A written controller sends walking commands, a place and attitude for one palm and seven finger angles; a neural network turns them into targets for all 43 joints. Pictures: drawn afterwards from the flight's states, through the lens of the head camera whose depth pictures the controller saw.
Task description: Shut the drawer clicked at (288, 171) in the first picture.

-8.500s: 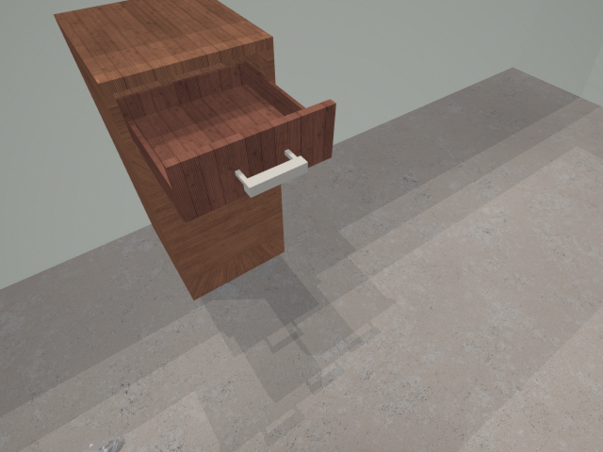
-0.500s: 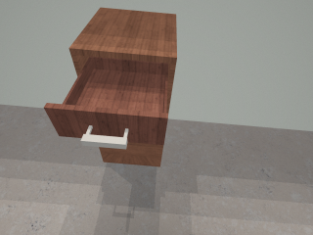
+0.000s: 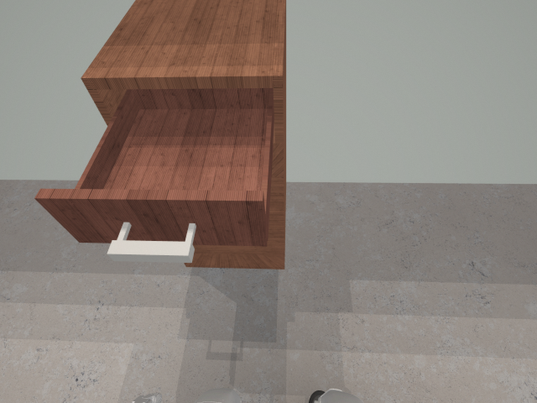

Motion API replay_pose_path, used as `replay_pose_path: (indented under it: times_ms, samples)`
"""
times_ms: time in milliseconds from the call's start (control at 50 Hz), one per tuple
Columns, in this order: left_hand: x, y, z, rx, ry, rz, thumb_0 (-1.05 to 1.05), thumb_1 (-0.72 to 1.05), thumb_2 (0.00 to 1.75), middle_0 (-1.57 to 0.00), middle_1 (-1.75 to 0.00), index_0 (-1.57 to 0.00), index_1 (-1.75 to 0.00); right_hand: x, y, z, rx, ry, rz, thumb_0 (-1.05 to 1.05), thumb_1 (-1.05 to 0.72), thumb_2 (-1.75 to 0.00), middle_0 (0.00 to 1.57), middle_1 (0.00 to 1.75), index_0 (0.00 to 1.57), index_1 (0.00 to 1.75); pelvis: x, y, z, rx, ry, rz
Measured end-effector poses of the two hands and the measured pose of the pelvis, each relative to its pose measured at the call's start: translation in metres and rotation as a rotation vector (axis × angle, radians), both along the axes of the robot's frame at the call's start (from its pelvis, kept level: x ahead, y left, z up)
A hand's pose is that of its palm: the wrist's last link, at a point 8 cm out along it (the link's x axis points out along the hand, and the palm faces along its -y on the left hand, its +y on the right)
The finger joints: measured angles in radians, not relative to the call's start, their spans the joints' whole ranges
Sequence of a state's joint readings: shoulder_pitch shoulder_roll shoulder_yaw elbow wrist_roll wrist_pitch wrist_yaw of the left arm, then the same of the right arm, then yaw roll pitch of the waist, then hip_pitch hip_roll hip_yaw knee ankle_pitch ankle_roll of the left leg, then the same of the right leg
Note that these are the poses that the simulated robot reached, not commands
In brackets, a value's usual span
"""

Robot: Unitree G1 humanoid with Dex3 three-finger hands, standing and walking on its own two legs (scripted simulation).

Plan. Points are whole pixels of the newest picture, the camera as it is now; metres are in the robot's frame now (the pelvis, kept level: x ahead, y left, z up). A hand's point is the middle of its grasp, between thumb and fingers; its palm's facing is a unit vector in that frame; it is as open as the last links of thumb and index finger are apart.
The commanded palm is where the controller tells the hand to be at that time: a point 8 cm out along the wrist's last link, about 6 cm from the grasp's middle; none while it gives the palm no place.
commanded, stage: come to a stop and stand still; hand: left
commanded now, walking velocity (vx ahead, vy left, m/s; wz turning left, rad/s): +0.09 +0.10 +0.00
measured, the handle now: (155, 239) +0.36 +0.21 +0.01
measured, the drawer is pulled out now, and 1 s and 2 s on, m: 0.28 0.28 0.28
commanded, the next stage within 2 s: look again from close up in 1.24 s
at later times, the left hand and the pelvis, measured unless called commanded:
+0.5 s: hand out of the picture -0.07 +0.24 -0.17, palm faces +0.00 -0.99 -0.17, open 7.4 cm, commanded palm none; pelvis -0.06 +0.05 +0.02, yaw -3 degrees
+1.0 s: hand out of the picture +0.00 +0.15 -0.16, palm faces +0.04 -0.97 -0.23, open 7.1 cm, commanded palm none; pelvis -0.04 -0.03 +0.01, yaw +0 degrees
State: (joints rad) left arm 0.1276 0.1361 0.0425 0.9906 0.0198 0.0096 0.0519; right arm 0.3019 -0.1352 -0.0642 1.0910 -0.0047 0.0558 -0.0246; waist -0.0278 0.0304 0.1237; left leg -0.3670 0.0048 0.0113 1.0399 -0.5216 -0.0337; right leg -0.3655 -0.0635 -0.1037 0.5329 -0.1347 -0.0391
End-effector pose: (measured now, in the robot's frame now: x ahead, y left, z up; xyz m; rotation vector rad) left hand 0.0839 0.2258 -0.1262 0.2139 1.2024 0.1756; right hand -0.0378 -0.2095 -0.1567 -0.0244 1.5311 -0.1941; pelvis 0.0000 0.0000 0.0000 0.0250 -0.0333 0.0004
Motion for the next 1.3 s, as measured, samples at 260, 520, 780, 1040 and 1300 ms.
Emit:
replay_pose_path:
  times_ms: [260, 520, 780, 1040, 1300]
  samples:
    - [-0.092, 0.062, -0.016, -0.052, 0.081, 0.050, 0.00, 0.91, 0.90, -0.20, -0.29, -0.20, -0.30, -0.023, 0.021, 0.030, -0.134, -0.193, 0.037, -0.01, -0.91, -0.90, 0.20, 0.30, 0.20, 0.29, -0.052, 0.047, 0.004, -0.039, 0.006, -0.034]
    - [-0.157, 0.063, -0.010, -0.092, 0.269, 0.029, 0.01, 0.91, 0.90, -0.20, -0.29, -0.20, -0.30, -0.096, 0.059, 0.045, -0.097, -0.046, -0.033, 0.00, -0.91, -0.90, 0.21, 0.30, 0.20, 0.30, -0.058, 0.051, 0.019, -0.039, 0.050, -0.047]
    - [-0.081, -0.001, -0.002, -0.022, 0.091, -0.018, 0.01, 0.94, 0.90, -0.20, -0.29, -0.20, -0.30, -0.111, 0.023, 0.012, 0.024, 0.082, -0.059, 0.00, -0.91, -0.90, 0.21, 0.30, 0.20, 0.30, -0.044, -0.003, 0.006, -0.023, 0.036, -0.027]
    - [-0.101, -0.031, -0.003, -0.030, 0.126, 0.056, 0.00, 0.96, 0.90, -0.20, -0.29, -0.20, -0.30, -0.017, -0.028, 0.011, -0.025, -0.103, 0.051, 0.00, -0.91, -0.90, 0.20, 0.30, 0.20, 0.29, -0.036, -0.033, 0.009, -0.023, 0.019, -0.009]
    - [-0.157, -0.058, -0.007, -0.094, 0.259, 0.097, 0.00, 0.91, 0.90, -0.20, -0.29, -0.20, -0.30, -0.009, -0.043, 0.015, -0.049, -0.099, 0.079, 0.00, -0.92, -0.90, 0.20, 0.30, 0.20, 0.29, -0.037, -0.037, 0.011, -0.026, 0.008, -0.010]
